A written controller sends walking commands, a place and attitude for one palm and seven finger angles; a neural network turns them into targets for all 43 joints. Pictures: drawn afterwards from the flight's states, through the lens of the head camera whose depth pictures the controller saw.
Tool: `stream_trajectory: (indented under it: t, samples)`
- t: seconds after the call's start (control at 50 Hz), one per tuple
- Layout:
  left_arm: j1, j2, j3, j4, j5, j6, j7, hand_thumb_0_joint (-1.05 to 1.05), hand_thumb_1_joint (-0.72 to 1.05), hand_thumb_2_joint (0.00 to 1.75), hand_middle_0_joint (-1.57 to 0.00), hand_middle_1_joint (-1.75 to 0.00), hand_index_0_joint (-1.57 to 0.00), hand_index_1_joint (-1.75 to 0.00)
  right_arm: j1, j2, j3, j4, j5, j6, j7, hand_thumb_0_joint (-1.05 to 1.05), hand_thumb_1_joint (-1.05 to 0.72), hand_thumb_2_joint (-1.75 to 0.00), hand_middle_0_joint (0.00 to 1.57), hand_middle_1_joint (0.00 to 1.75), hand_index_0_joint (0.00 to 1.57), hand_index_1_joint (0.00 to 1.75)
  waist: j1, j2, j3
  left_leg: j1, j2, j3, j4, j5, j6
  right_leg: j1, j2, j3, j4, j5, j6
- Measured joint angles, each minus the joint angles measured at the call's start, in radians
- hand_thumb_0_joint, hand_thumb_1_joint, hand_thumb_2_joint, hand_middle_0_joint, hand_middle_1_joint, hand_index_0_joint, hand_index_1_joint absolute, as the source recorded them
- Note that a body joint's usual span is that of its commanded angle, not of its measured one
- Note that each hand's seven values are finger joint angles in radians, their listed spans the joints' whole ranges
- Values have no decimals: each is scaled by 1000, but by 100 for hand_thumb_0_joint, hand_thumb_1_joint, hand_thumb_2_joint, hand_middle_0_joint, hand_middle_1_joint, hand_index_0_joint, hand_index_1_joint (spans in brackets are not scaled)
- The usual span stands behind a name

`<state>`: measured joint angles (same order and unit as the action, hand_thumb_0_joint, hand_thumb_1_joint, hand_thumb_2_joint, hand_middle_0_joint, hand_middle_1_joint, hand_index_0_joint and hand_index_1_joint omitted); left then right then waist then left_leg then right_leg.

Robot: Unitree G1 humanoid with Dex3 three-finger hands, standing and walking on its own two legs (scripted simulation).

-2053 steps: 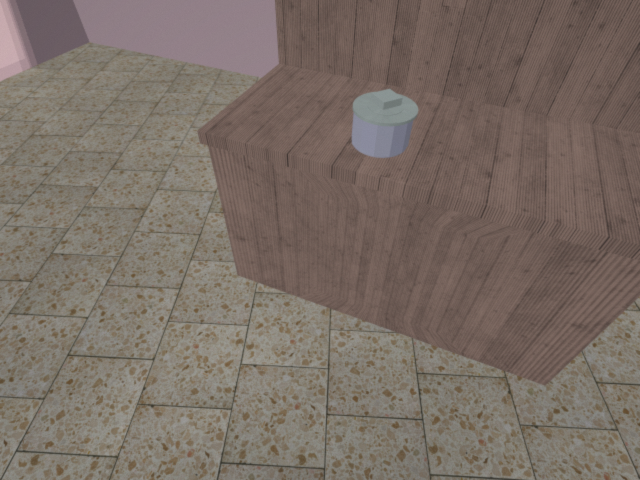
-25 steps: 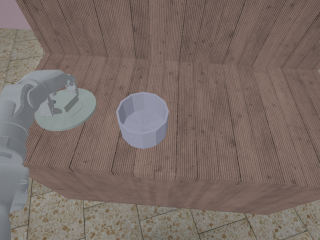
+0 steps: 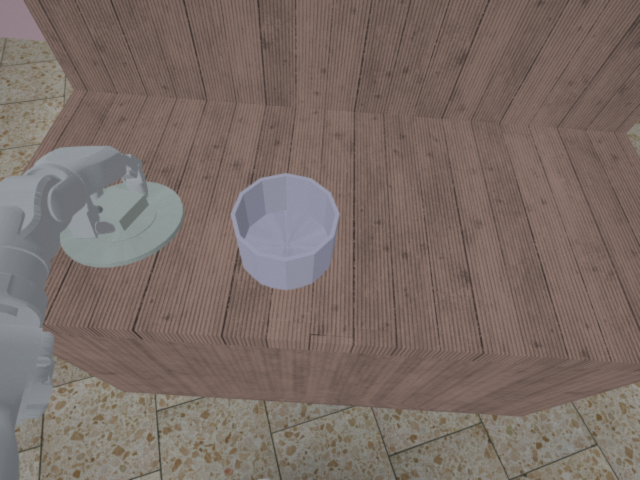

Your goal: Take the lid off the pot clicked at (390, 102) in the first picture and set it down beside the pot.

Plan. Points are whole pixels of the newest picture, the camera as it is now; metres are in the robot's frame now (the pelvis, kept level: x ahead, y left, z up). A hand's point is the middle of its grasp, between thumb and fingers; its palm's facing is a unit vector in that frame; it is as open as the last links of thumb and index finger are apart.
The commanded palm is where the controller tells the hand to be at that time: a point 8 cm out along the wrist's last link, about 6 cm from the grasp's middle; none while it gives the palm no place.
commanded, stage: lower the lid onto the table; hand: left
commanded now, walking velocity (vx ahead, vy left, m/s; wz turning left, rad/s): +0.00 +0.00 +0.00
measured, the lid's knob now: (117, 208) +0.47 +0.27 +0.02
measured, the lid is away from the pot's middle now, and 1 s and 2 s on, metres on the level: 0.23 0.23 0.24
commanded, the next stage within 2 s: open the fingers wide in 1.06 s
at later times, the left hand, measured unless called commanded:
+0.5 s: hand (114, 217) +0.46 +0.27 +0.01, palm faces -0.47 -0.05 -0.88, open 8.9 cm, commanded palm +0.49 +0.26 +0.08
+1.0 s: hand (117, 223) +0.47 +0.28 -0.01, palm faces -0.47 -0.05 -0.88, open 9.0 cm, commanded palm +0.51 +0.26 +0.04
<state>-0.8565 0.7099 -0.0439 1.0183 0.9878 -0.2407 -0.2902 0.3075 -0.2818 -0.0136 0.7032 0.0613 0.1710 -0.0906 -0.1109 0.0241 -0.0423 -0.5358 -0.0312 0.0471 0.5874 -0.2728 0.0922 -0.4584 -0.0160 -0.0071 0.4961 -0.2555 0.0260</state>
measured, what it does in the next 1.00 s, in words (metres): stands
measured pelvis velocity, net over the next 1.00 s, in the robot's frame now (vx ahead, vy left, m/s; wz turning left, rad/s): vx -0.01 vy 0.02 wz -0.02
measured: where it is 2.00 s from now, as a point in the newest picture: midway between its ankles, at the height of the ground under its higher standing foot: outside the picture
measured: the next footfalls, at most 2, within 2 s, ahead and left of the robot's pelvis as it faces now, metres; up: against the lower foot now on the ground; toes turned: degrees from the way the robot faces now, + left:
none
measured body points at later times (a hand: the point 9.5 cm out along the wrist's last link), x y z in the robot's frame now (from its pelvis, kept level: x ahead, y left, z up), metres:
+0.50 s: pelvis +0.00 +0.02 -0.01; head +0.09 +0.03 +0.43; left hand +0.48 +0.27 +0.06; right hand -0.01 -0.27 -0.12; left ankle +0.00 +0.06 -0.73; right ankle -0.02 -0.16 -0.73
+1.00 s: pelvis -0.01 +0.02 -0.03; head +0.10 +0.05 +0.41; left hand +0.49 +0.28 +0.04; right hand -0.04 -0.26 -0.13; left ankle +0.00 +0.06 -0.73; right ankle -0.02 -0.16 -0.73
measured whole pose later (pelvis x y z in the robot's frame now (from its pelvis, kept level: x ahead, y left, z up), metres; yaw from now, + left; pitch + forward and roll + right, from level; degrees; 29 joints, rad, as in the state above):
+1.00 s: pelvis -0.01 +0.02 -0.03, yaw -1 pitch +19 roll -5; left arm -0.97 0.69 -0.08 1.18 1.05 -0.19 -0.18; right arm 0.38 -0.27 -0.01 0.71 0.05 0.17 -0.08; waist -0.16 0.03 -0.09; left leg -0.78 -0.02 0.05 0.80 -0.35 0.12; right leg -0.69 0.00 -0.01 0.68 -0.32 0.00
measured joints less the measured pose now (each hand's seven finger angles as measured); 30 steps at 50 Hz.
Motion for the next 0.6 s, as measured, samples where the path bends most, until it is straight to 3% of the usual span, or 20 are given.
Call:
stream_trajectory:
  t: [0.3,0.6]
  samples:
    - [-26,-9,-32,44,14,1,18,-2,5,104,-76,-88,-59,-77,37,5,-1,15,-1,-15,-10,0,-91,-90,20,30,21,30,-9,0,-15,-69,0,2,58,-22,11,-63,0,1,47,-16,-12]
    - [-54,-31,-12,115,56,37,91,-2,5,104,-76,-88,-58,-77,48,12,3,7,-8,-13,4,0,-91,-90,20,30,21,30,-33,5,-30,-142,7,15,120,-45,21,-138,5,13,103,-32,-15]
